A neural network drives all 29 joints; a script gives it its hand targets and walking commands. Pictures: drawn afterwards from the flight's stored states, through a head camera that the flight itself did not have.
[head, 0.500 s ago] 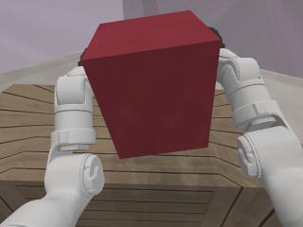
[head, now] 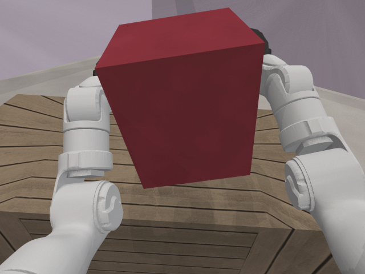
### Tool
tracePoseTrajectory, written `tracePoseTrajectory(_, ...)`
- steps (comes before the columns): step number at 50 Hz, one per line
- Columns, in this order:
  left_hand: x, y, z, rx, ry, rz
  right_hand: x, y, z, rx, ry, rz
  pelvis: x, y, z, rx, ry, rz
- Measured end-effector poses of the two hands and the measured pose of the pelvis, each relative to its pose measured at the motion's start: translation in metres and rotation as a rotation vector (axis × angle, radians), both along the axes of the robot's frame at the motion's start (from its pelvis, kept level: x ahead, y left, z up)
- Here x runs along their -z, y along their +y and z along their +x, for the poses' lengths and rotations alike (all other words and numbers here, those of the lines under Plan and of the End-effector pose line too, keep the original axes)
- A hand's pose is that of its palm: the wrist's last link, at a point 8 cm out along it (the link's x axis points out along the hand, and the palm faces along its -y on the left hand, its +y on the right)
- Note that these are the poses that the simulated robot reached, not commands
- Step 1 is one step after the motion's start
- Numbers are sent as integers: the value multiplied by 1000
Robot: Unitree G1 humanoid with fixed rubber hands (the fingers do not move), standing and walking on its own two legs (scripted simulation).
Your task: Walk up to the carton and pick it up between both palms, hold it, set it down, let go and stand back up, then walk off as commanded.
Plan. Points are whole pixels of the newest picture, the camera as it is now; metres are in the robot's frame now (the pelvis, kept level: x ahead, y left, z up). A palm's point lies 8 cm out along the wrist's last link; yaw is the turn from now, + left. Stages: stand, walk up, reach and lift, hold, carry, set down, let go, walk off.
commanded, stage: hold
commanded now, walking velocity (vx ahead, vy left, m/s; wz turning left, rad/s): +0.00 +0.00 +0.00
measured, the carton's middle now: (185, 100) +0.35 +0.00 +0.27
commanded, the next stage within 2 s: none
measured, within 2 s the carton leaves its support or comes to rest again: neither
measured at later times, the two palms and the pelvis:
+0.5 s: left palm (106, 86) +0.37 +0.15 +0.29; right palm (263, 75) +0.37 -0.15 +0.32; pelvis +0.00 +0.00 +0.00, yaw -1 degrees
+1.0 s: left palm (107, 86) +0.38 +0.15 +0.29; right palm (263, 72) +0.38 -0.15 +0.32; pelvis +0.00 +0.00 +0.00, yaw +0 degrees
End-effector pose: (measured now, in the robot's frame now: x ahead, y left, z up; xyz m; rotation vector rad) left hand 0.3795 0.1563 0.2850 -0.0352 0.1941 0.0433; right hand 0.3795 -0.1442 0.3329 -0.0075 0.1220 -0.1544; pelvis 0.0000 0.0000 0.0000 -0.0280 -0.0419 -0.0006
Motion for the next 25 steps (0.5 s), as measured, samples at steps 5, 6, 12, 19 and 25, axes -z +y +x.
tracePoseTrajectory(5, 6, -2, -1, 4, -5, 7, 1, -1, -2, 3, -3, 5, 0, 3, 4, 1, -11, -4)
tracePoseTrajectory(6, 7, -3, -2, 6, -5, 9, 2, -2, -3, 5, -3, 7, 0, 4, 5, 1, -13, -4)
tracePoseTrajectory(12, 7, -10, -3, 8, 4, 26, 10, -10, -5, 11, 8, 30, 1, 7, 6, 9, -27, -4)
tracePoseTrajectory(19, -1, -11, -5, -13, 1, 34, 15, -13, -4, -5, 4, 29, 1, 7, 3, 21, -23, -1)
tracePoseTrajectory(25, -5, -7, -8, -26, 1, 24, 15, -9, -5, -15, 6, 24, 0, 2, 0, 12, -18, 1)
